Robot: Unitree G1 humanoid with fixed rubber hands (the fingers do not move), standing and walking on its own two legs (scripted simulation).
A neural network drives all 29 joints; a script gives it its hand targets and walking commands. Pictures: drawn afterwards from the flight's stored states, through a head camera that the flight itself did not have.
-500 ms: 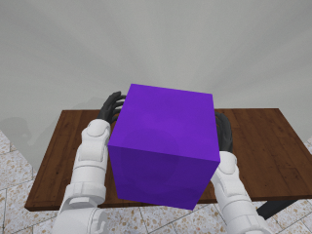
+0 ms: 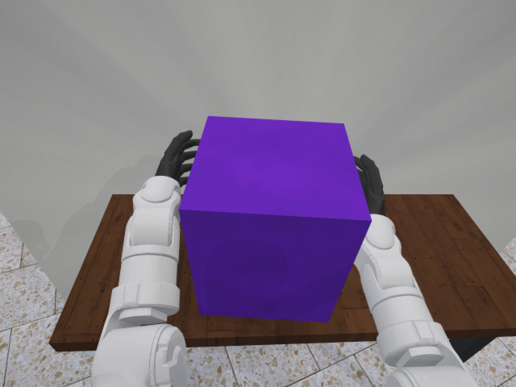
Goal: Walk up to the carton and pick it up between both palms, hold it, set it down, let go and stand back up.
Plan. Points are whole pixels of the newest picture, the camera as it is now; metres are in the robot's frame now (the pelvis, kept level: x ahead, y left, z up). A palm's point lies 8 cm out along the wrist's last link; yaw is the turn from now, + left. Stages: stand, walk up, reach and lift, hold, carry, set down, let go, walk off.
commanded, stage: reach and lift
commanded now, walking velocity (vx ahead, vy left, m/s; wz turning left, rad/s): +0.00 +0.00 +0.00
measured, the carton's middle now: (269, 222) +0.36 -0.02 +0.11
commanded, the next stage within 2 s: hold in 1.62 s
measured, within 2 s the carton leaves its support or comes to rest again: neither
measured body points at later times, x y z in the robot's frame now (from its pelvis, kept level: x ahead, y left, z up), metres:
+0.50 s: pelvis -0.01 -0.01 +0.00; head -0.05 +0.01 +0.45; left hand +0.39 +0.12 +0.20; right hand +0.36 -0.19 +0.19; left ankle -0.01 +0.11 -0.75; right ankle +0.02 -0.14 -0.75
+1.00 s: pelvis -0.01 -0.02 +0.00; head -0.06 +0.01 +0.44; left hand +0.39 +0.13 +0.22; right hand +0.38 -0.17 +0.23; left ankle -0.01 +0.11 -0.75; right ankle +0.02 -0.14 -0.75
